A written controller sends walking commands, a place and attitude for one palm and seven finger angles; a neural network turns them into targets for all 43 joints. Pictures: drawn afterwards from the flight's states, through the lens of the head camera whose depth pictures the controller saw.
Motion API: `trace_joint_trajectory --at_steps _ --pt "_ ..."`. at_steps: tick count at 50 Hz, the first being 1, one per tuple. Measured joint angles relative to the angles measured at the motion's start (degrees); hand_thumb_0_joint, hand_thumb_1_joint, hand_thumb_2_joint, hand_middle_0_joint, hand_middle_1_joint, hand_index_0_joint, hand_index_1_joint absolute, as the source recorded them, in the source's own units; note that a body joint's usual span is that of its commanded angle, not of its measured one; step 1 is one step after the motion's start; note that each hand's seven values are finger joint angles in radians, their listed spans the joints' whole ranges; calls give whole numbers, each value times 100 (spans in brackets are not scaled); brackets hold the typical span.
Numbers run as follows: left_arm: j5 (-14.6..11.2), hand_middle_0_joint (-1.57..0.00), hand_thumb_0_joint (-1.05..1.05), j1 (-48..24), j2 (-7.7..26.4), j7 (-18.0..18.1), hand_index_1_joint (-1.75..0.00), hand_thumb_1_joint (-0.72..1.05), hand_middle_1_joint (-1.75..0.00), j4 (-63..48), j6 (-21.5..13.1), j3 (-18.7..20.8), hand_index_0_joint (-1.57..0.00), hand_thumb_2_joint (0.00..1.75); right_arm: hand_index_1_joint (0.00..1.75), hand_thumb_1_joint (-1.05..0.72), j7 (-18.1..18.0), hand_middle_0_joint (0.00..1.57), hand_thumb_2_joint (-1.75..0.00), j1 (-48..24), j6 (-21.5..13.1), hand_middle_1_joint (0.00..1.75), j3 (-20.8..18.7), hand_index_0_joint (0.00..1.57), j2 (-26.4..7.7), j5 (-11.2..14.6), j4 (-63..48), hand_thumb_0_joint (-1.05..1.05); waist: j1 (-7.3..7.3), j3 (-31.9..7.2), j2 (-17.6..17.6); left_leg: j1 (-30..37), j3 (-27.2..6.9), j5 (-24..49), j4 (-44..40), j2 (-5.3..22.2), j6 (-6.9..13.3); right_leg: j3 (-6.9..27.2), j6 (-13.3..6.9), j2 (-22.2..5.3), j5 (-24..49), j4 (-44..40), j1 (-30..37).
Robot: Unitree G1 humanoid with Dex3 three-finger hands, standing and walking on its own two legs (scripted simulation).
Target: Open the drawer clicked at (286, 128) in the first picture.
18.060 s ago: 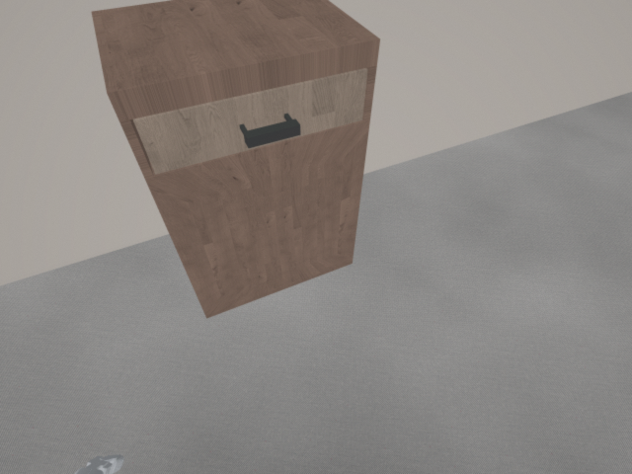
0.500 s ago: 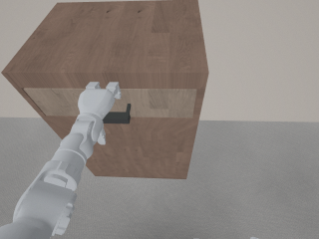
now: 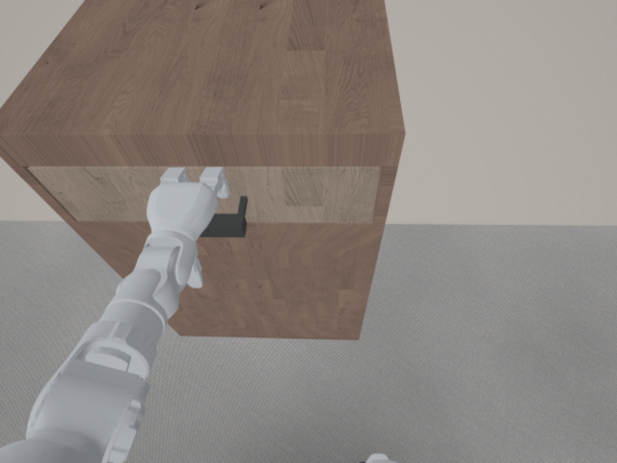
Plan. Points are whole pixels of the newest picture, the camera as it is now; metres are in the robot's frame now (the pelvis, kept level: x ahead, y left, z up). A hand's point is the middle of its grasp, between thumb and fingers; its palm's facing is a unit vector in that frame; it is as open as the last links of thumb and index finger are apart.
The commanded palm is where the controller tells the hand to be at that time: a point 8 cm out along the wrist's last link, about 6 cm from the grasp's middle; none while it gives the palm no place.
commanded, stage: lower the fingers behind the handle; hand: left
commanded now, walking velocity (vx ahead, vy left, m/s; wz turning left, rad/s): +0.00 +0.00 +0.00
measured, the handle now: (207, 213) +0.49 +0.17 -0.02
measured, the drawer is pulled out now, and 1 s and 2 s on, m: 0.00 0.00 0.00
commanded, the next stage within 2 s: close the thumb around the handle in 1.18 s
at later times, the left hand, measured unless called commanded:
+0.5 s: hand (200, 244) +0.43 +0.18 -0.02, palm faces -0.07 -0.01 -1.00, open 13.8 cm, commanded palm +0.41 +0.18 +0.04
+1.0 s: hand (205, 244) +0.44 +0.18 -0.04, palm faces -0.06 -0.01 -1.00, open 13.8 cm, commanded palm +0.42 +0.18 +0.02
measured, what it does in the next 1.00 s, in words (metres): stands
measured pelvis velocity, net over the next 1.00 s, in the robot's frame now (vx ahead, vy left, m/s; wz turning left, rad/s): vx -0.02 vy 0.00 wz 0.01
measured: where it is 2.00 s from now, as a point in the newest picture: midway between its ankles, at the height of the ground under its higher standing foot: outside the picture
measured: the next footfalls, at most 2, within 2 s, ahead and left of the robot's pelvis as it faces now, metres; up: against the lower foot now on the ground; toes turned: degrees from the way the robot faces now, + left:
none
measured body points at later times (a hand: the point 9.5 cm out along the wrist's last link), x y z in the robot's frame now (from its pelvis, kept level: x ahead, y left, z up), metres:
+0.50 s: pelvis -0.01 +0.00 -0.01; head +0.08 -0.02 +0.43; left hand +0.43 +0.17 +0.04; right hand +0.06 -0.27 -0.16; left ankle -0.05 +0.10 -0.72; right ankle +0.03 -0.11 -0.72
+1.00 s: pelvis -0.02 +0.00 -0.03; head +0.09 -0.02 +0.41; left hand +0.44 +0.17 +0.02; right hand +0.02 -0.27 -0.18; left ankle -0.05 +0.10 -0.72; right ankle +0.03 -0.11 -0.72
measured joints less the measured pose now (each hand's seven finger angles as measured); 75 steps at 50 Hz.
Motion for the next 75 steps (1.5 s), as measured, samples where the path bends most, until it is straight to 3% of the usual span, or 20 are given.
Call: trace_joint_trajectory --at_steps 8,14,18,22,28,38,48,59,67,75 --pt "14 -32 0 51 -11 -37 -120 -49 -120 80 -16 -92 -32 30 30 -90 -25 20 -90 -21 -7 30 14 20 30 16 -57 1 -8 -22 -5 -94 -28 -40 110 5 -8 -29 -9 -1 -38 90 -76" --pt "96 -32 0 13 -56 154 -120 -49 -120 152 -133 -15 -32 30 30 -90 -16 20 -90 -83 -28 30 37 20 30 -35 -45 1 -36 -56 -30 -311 -39 -109 317 3 -13 -42 -19 -8 -97 278 -285" --pt "116 -32 0 -31 -44 281 -120 -49 -120 273 -9 6 -32 30 30 -90 4 20 -90 -110 -18 30 31 20 25 -45 -35 1 -58 -90 -20 -461 -31 -150 446 10 -16 -36 -22 -2 -124 390 -432" --pt "83 -32 0 -121 -11 254 -120 -49 -120 444 92 9 -32 30 30 -90 -10 20 -90 -116 -25 30 53 20 23 -30 -27 1 -98 -81 -28 -584 -34 -171 545 9 -16 -40 -24 -5 -137 476 -549" --pt "77 -32 0 -214 65 207 -120 -49 -120 546 -57 38 -32 30 30 -90 -49 20 -90 -38 -83 30 65 20 6 -42 -14 1 -161 -104 -43 -831 -53 -234 756 10 -17 -61 -28 -10 -184 651 -776" --pt "139 -32 0 -389 125 433 -120 -49 -120 709 -46 157 -32 30 30 -90 17 20 -90 66 -116 30 31 20 -44 -105 51 1 -264 -203 -18 -1408 -49 -425 1262 21 -7 -63 -25 -7 -324 1085 -1333" --pt "52 -32 0 -447 108 387 -120 -49 -120 699 140 120 -32 30 30 -90 18 20 -90 101 -40 30 66 20 -20 -69 58 1 -260 -210 26 -1486 -25 -471 1357 20 12 -38 -6 -5 -354 1170 -1416" --pt "64 -32 0 -364 153 305 -120 -49 -120 578 -55 191 -32 30 30 -90 -16 20 -90 70 -70 30 109 20 -24 -61 -44 1 -248 -222 -16 -1454 -18 -479 1340 23 22 -29 4 0 -357 1149 -1385" --pt "82 -32 0 -386 92 410 -120 -48 -120 572 71 64 -32 30 30 -90 2 20 -90 19 -52 30 66 20 -53 -57 -46 1 -210 -228 -11 -1477 -52 -509 1382 10 29 -61 14 -16 -387 1167 -1383" --pt "47 -33 0 -409 44 310 -123 -28 -122 602 165 2 -34 39 30 -90 -2 20 -90 18 -32 30 69 20 -18 -57 -70 1 -202 -231 8 -1421 -70 -507 1349 4 31 -76 18 -23 -391 1130 -1318"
